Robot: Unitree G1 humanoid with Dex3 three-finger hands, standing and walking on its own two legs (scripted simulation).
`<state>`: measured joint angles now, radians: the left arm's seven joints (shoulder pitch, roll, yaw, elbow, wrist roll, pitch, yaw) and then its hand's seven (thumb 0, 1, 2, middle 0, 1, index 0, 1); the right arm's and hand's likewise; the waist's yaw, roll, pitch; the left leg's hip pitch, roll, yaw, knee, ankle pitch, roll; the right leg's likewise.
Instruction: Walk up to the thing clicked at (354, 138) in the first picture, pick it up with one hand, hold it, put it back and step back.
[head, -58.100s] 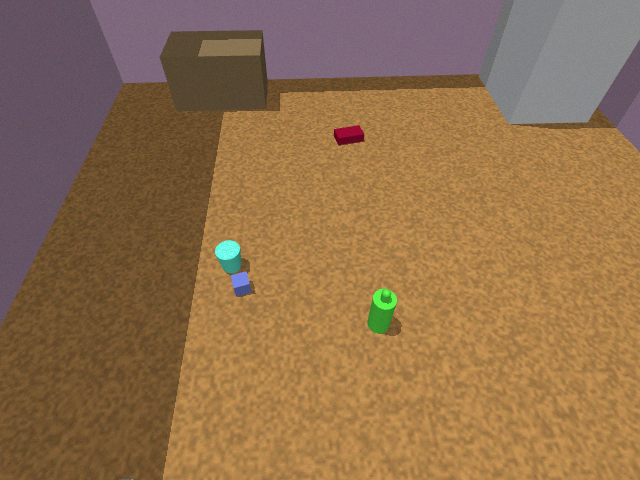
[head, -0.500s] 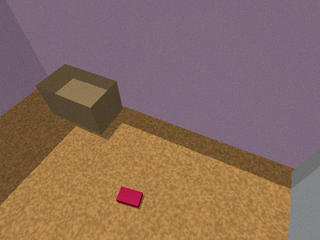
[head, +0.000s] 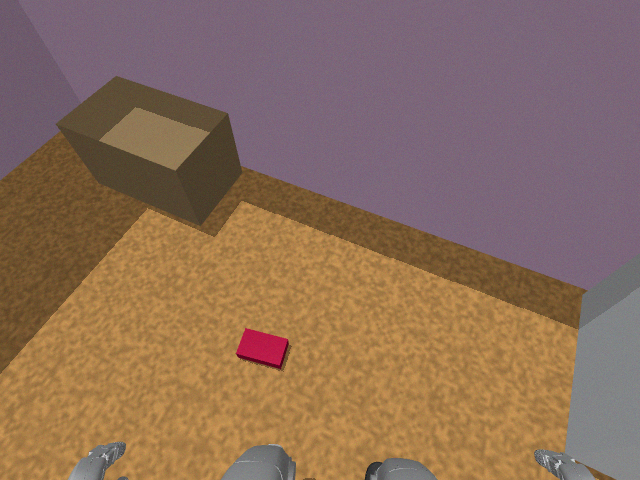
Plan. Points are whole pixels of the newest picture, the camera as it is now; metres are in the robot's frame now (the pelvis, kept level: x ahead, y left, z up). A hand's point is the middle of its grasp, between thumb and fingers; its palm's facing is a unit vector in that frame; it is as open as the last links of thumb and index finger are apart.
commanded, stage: step back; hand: left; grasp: from above
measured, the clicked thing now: (263, 348) +0.48 +0.19 -0.75
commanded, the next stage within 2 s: none
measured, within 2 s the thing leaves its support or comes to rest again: neither
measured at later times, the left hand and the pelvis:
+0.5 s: hand out of the picture +0.05 +0.30 -0.17, palm faces -0.11 -0.91 -0.39, open 7.4 cm; pelvis -0.08 +0.05 -0.02, yaw -5 degrees
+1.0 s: hand out of the picture -0.07 +0.33 -0.16, palm faces -0.04 -0.94 -0.34, open 7.4 cm; pelvis -0.20 +0.07 -0.01, yaw -2 degrees
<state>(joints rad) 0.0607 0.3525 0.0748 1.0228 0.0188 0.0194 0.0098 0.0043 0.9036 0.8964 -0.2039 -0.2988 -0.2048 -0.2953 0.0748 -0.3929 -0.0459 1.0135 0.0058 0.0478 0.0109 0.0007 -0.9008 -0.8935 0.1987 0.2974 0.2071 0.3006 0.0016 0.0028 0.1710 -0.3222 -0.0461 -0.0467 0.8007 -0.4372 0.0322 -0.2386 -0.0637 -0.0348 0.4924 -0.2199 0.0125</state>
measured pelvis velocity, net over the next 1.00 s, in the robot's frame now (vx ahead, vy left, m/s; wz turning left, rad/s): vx -0.20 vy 0.07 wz -0.04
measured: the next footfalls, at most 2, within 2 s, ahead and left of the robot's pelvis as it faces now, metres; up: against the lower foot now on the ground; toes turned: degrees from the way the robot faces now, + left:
left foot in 0.10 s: +0.01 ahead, +0.13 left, +0.00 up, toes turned -1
right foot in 0.50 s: -0.05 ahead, -0.07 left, +0.00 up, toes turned -1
